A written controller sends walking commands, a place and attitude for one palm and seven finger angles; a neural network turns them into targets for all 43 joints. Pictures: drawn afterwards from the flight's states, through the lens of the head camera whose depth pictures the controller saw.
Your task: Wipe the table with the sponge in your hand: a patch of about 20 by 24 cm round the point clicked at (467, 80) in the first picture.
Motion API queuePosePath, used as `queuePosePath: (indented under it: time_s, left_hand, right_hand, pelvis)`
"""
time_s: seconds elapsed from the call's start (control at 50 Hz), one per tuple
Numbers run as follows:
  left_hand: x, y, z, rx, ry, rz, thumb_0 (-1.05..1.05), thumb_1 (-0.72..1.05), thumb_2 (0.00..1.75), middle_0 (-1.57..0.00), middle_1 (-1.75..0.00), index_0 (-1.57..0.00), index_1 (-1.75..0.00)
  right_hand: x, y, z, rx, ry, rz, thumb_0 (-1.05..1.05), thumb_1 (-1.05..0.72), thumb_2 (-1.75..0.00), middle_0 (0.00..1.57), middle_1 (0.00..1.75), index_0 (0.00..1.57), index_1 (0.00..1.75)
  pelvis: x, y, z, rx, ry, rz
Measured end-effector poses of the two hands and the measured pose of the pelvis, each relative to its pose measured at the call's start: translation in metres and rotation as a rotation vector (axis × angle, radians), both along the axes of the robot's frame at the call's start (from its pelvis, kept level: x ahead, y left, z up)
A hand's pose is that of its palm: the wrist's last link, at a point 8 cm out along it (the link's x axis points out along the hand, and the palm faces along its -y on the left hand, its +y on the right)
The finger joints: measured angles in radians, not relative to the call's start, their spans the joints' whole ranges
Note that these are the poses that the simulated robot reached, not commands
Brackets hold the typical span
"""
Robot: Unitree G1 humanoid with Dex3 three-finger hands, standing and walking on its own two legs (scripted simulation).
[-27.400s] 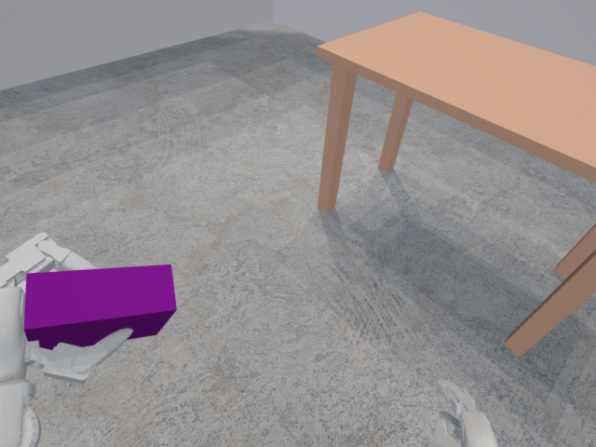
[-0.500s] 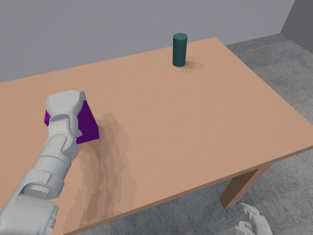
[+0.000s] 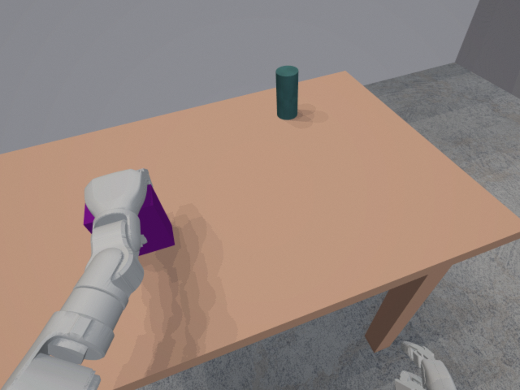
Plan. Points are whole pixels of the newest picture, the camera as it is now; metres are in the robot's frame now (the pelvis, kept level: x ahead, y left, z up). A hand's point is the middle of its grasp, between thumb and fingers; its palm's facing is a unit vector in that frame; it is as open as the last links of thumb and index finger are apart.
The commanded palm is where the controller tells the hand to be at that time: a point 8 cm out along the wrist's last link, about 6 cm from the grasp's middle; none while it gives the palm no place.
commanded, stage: wipe back along the middle lane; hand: left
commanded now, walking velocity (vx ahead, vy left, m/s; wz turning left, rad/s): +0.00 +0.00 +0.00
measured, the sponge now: (137, 231) +0.36 +0.26 +0.04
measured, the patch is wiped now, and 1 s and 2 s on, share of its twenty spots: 0.55 0.60 0.75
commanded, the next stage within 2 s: slide across to the third lane in 1.24 s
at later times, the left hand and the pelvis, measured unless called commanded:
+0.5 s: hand (134, 229) +0.33 +0.24 +0.08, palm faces +0.04 -0.06 -1.00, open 9.4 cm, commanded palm +0.28 +0.22 +0.11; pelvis +0.00 +0.00 +0.00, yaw +0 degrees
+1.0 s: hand (141, 259) +0.28 +0.21 +0.08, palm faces +0.08 -0.09 -0.99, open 9.4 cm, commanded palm +0.23 +0.19 +0.11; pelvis -0.01 +0.00 +0.00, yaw -1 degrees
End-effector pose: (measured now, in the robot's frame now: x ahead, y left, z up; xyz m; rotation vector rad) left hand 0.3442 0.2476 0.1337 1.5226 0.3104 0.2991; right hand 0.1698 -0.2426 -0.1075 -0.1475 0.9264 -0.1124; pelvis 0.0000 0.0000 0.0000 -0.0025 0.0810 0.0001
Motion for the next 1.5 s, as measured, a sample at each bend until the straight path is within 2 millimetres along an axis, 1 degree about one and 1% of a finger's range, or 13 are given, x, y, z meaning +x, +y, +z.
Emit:
queuePosePath:
  time_s: [0.22,0.42,0.56,0.76,0.88,1.16,1.38,1.5]
  left_hand:
    - [-0.012,-0.007,-0.001,-0.004,0.002,0.002,0.02,-0.44,1.09,-0.77,-1.47,-0.77,-1.45]
    - [-0.026,-0.014,-0.002,-0.01,-0.022,-0.011,0.03,-0.44,1.09,-0.76,-1.47,-0.77,-1.46]
    - [-0.04,-0.016,0.0,-0.041,-0.053,-0.005,0.03,-0.44,1.09,-0.76,-1.48,-0.77,-1.46]
    - [-0.066,-0.026,0.001,-0.062,-0.077,-0.016,0.03,-0.43,1.09,-0.75,-1.49,-0.77,-1.46]
    - [-0.078,-0.035,0.0,-0.058,-0.081,-0.025,0.04,-0.43,1.09,-0.74,-1.49,-0.77,-1.46]
    - [-0.101,-0.054,-0.001,-0.065,-0.088,-0.03,0.03,-0.43,1.09,-0.73,-1.5,-0.77,-1.45]
    - [-0.125,-0.067,0.0,-0.089,-0.105,-0.051,0.04,-0.43,1.09,-0.72,-1.51,-0.77,-1.45]
    - [-0.126,-0.07,-0.001,-0.086,-0.093,-0.046,0.03,-0.44,1.09,-0.73,-1.5,-0.78,-1.44]
  right_hand:
    - [0.025,0.014,0.013,0.018,-0.084,0.041,0.01,-0.91,-0.9,0.2,0.3,0.2,0.3]
    - [0.036,0.026,0.016,0.049,-0.107,0.075,0.01,-0.91,-0.9,0.2,0.3,0.2,0.3]
    - [0.036,0.025,0.017,0.052,-0.104,0.078,0.01,-0.91,-0.9,0.2,0.3,0.2,0.3]
    - [0.035,0.025,0.017,0.067,-0.109,0.085,0.01,-0.91,-0.9,0.2,0.3,0.19,0.29]
    - [0.034,0.026,0.017,0.081,-0.119,0.089,0.01,-0.91,-0.9,0.2,0.3,0.17,0.28]
    - [0.031,0.023,0.019,0.117,-0.155,0.104,0.01,-0.91,-0.9,0.2,0.3,0.17,0.28]
    - [0.031,0.017,0.022,0.135,-0.189,0.116,0.01,-0.91,-0.9,0.2,0.3,0.19,0.29]
    - [0.031,0.016,0.025,0.118,-0.202,0.124,0.01,-0.91,-0.9,0.2,0.3,0.2,0.3]
  pelvis:
    - [-0.005,0.0,-0.001,0.002,-0.014,0.005]
    - [-0.003,0.001,-0.001,0.002,-0.024,0.002]
    - [-0.002,0.002,-0.001,0.003,-0.036,-0.007]
    - [-0.004,0.002,-0.002,0.004,-0.055,-0.014]
    - [-0.008,0.001,-0.002,0.007,-0.067,-0.014]
    - [-0.017,-0.01,-0.003,0.013,-0.09,-0.023]
    - [-0.021,-0.018,-0.004,0.015,-0.107,-0.03]
    - [-0.027,-0.021,-0.004,0.015,-0.117,-0.023]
